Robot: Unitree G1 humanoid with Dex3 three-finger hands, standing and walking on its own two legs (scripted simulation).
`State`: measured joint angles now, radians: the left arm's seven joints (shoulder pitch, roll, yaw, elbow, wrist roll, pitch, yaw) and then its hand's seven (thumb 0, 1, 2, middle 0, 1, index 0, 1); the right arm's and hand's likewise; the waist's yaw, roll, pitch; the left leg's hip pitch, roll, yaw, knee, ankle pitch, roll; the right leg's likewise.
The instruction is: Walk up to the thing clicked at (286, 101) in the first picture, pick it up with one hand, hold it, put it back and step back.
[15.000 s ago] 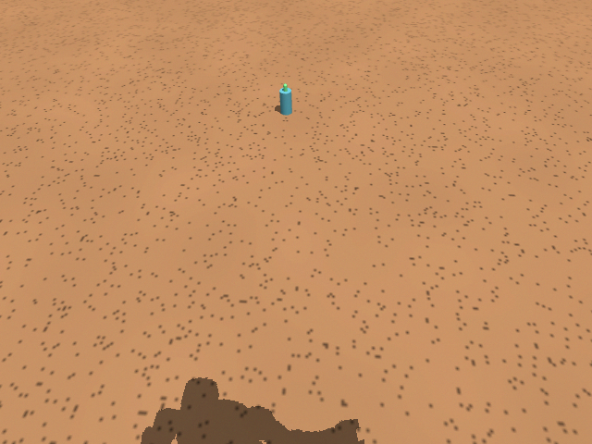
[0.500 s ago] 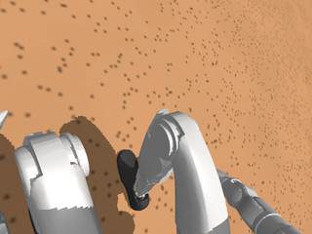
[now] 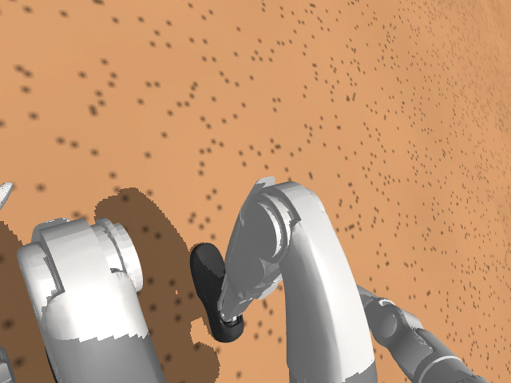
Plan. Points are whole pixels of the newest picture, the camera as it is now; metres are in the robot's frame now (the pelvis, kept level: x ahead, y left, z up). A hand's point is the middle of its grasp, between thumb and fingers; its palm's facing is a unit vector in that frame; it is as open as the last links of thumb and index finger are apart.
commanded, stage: settle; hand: left
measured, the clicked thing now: out of the picture +0.40 +0.26 -0.19
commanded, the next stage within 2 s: lift in 1.60 s
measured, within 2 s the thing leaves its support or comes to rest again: leaves its support in 0.02 s
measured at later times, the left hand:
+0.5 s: hand out of the picture +0.38 +0.29 -0.06, palm faces +0.32 -0.95 -0.05, open 9.9 cm
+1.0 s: hand out of the picture +0.38 +0.28 +0.01, palm faces +0.29 -0.96 -0.04, open 9.9 cm
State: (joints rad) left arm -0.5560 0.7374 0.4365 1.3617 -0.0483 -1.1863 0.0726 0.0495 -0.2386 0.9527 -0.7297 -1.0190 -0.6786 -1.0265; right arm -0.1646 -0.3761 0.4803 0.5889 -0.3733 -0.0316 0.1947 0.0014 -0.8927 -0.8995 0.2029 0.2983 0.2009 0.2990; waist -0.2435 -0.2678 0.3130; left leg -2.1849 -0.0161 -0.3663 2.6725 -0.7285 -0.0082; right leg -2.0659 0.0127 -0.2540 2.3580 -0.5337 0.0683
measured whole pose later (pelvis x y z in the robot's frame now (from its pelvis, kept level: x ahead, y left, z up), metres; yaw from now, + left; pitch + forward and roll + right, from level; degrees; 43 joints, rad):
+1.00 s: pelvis +0.03 -0.02 +0.06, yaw +10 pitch +32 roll -7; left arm -0.41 0.38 0.32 0.72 -0.18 -0.68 -0.18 0.04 -0.36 1.12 -0.75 -1.06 -0.70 -1.07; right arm 0.02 -0.31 0.07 0.65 -0.08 0.02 0.08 0.01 -0.91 -0.90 0.20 0.30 0.20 0.30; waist -0.10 -0.02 -0.09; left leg -2.19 -0.01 -0.12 2.38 -0.74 -0.01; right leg -2.17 -0.06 -0.07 2.26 -0.64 0.02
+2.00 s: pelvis +0.03 -0.02 +0.12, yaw +12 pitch +33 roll -4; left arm -0.39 0.33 0.32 0.69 -0.17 -0.60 -0.24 0.04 -0.36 1.12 -0.74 -1.08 -0.69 -1.08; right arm 0.08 -0.29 0.01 0.64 -0.03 -0.02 0.04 0.01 -0.92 -0.90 0.20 0.30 0.20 0.30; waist -0.08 0.00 -0.16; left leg -2.06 -0.01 -0.07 2.20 -0.71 -0.01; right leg -2.06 -0.06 -0.03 2.13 -0.64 0.01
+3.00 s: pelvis +0.08 -0.01 +0.36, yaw +14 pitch +20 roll -2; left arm -0.11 0.25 0.15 0.33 -0.18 -0.32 -0.09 0.04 -0.35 1.12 -0.74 -1.08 -0.69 -1.08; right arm 0.20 -0.24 0.00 0.61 0.03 -0.07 -0.04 0.01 -0.90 -0.89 0.20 0.30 0.20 0.30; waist -0.04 0.01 -0.15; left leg -1.12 0.03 -0.04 1.36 -0.59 -0.01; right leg -1.12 -0.03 -0.05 1.30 -0.53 0.01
